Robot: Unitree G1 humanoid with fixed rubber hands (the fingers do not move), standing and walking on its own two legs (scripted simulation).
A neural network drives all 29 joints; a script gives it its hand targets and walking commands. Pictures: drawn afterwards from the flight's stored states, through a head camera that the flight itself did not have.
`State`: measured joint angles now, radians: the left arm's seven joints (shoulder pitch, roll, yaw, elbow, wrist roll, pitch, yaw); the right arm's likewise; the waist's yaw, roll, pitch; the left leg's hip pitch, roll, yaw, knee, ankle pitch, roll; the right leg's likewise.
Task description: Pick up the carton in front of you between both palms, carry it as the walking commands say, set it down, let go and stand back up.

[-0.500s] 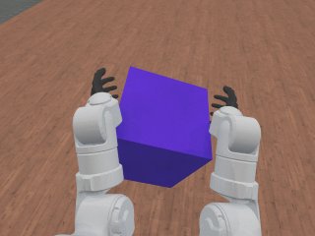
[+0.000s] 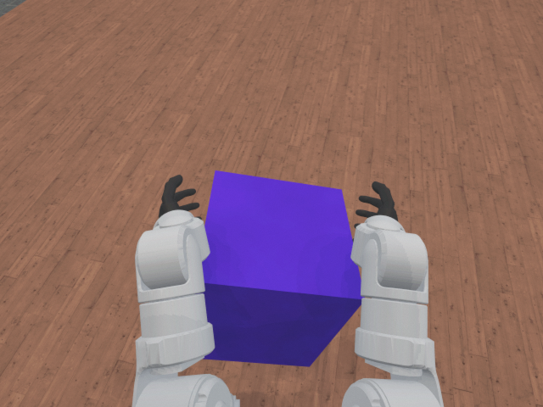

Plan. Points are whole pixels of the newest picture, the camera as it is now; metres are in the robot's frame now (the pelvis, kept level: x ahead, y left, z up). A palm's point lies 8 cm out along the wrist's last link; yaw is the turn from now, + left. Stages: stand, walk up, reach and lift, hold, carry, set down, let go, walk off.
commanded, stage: carry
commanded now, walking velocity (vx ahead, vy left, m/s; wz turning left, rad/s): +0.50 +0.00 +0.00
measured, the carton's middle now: (265, 274) +0.34 +0.03 -0.05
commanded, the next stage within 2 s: none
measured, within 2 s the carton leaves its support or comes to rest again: neither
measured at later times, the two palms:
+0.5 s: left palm (216, 103) +0.61 +0.12 +0.10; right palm (375, 105) +0.59 -0.16 +0.10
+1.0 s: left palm (243, 34) +0.89 +0.10 +0.08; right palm (365, 28) +0.89 -0.18 +0.09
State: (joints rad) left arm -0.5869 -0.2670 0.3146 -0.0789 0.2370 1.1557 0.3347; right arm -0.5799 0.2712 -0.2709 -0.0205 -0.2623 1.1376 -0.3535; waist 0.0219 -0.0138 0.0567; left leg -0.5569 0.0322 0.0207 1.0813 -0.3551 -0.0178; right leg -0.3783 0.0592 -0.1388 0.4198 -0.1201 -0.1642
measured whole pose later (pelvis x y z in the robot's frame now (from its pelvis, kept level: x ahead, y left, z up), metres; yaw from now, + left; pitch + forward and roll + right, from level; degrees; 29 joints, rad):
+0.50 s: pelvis +0.33 +0.01 -0.02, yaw -6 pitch +3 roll +3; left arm -0.22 -0.14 0.09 -0.37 0.08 1.29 0.27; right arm -0.27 0.16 -0.04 -0.33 -0.09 1.24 -0.28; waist 0.00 -0.03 -0.11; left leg -0.44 -0.04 0.26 0.49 -0.11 0.11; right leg -0.01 0.03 -0.08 0.71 -0.38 -0.04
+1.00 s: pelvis +0.62 -0.03 +0.00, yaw -1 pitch +4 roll -2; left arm -0.20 -0.14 0.00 -0.33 0.10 1.27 0.28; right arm -0.18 0.14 -0.07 -0.37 -0.09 1.21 -0.24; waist 0.01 0.02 -0.06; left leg -0.28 0.05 0.09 0.66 -0.53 -0.03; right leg -0.35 -0.08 -0.24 0.42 -0.12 -0.01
